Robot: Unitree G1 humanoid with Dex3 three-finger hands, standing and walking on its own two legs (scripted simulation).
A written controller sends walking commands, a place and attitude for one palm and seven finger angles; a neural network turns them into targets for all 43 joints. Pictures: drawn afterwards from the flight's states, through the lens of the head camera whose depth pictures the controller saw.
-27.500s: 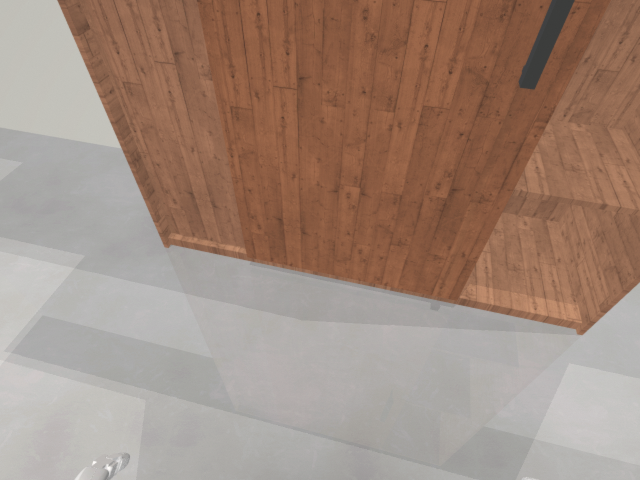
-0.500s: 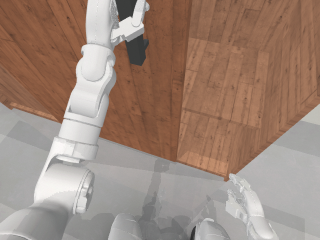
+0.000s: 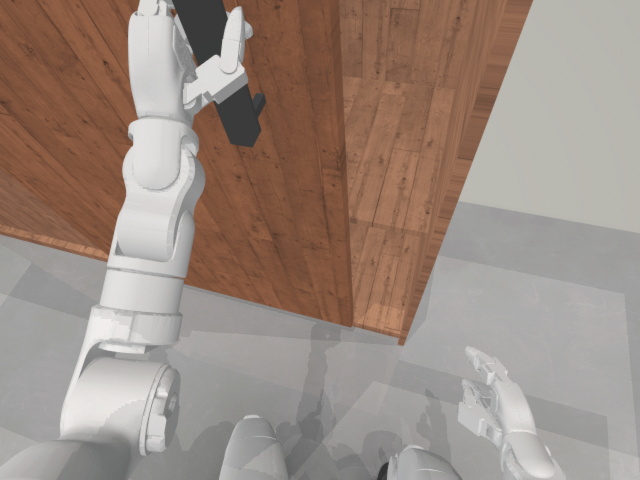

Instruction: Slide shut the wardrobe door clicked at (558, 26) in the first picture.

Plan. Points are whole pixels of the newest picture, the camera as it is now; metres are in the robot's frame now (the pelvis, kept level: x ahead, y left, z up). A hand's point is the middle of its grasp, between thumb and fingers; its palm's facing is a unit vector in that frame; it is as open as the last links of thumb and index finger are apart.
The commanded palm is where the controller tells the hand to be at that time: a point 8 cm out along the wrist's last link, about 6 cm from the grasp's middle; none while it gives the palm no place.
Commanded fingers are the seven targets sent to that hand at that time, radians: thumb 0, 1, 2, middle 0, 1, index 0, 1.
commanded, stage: step sideways, sliding the door along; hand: left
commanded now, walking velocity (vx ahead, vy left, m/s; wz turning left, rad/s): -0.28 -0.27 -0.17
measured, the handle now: out of the picture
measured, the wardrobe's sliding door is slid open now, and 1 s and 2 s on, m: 0.14 0.00 0.00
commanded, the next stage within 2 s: stop walking and hold the door there in 0.78 s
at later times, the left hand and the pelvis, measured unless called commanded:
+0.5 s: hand (396, 76) +0.41 +0.00 +0.25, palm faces +0.27 -0.96 -0.11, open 7.1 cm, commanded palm +0.37 -0.02 +0.25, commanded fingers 0.00 0.90 0.90 -0.45 -1.40 -0.45 -1.40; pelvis -0.03 -0.18 +0.00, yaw -2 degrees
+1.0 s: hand (390, 72) +0.42 +0.00 +0.25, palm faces +0.48 -0.85 -0.21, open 7.1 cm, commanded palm +0.38 +0.02 +0.24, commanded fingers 0.00 0.90 0.90 -0.45 -1.40 -0.45 -1.40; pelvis +0.01 -0.27 +0.02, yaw -4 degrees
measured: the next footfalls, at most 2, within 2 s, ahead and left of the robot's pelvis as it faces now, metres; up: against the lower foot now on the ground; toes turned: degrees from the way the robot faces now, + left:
left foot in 0.16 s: +0.03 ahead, +0.13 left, +0.00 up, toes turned +11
right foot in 0.42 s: +0.01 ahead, -0.29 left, +0.00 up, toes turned -7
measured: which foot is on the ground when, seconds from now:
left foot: up 0.00-0.14, down 0.16-0.48, up 0.50-0.64, down 0.66-0.94, up 0.96-1.00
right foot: down 0.00-0.18, up 0.20-0.40, down 0.42-0.68, up 0.70-0.86, down 0.88-1.00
